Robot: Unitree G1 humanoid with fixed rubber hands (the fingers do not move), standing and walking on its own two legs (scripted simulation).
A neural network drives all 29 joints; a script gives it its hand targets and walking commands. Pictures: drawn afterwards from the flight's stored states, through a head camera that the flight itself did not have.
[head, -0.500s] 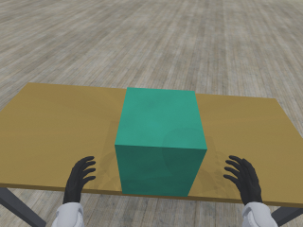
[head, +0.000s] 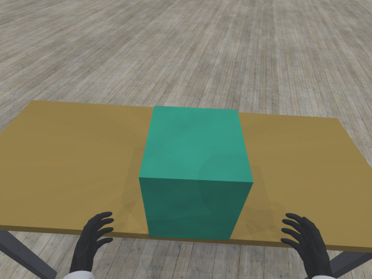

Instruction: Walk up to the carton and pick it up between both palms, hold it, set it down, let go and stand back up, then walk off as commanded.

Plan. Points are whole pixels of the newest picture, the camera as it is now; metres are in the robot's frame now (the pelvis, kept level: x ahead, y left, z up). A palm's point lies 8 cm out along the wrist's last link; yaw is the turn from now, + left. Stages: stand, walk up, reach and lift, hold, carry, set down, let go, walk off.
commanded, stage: set down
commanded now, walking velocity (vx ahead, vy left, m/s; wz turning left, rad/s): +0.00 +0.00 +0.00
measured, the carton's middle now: (192, 174) +0.38 +0.00 +0.02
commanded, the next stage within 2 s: let go in 1.52 s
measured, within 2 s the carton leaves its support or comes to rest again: neither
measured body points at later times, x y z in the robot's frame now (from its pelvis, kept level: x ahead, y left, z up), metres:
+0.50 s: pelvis +0.00 +0.00 +0.00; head +0.01 +0.01 +0.45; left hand +0.18 +0.21 -0.04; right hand +0.19 -0.23 -0.01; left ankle +0.00 +0.14 -0.75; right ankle +0.00 -0.10 -0.75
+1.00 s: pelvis +0.01 +0.00 +0.00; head +0.02 +0.01 +0.45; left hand +0.18 +0.22 -0.07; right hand +0.17 -0.24 -0.05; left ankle +0.00 +0.14 -0.75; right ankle +0.00 -0.10 -0.75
